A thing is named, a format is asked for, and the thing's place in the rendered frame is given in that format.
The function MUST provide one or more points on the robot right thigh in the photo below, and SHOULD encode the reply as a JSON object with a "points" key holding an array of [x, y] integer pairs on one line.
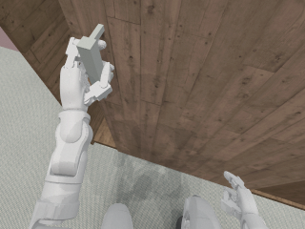
{"points": [[200, 214]]}

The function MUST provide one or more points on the right robot hand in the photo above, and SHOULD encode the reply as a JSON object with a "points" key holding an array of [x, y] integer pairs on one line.
{"points": [[240, 203]]}

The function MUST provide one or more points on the robot right forearm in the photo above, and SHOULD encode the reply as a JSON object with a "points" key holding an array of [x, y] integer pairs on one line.
{"points": [[252, 221]]}

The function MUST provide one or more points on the left robot hand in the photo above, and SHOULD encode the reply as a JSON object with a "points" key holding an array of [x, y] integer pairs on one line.
{"points": [[74, 80]]}

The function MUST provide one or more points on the robot left forearm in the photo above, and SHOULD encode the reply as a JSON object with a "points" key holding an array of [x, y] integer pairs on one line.
{"points": [[59, 198]]}

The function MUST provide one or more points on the handle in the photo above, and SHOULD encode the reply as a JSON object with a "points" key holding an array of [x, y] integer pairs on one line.
{"points": [[90, 54]]}

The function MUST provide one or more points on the robot left thigh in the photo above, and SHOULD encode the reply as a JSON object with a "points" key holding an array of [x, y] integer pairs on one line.
{"points": [[117, 217]]}

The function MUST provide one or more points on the wardrobe door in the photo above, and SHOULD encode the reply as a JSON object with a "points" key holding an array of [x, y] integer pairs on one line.
{"points": [[204, 87], [294, 191]]}

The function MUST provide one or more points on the robot thigh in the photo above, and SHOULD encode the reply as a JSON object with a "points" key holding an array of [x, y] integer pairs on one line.
{"points": [[200, 214], [117, 217]]}

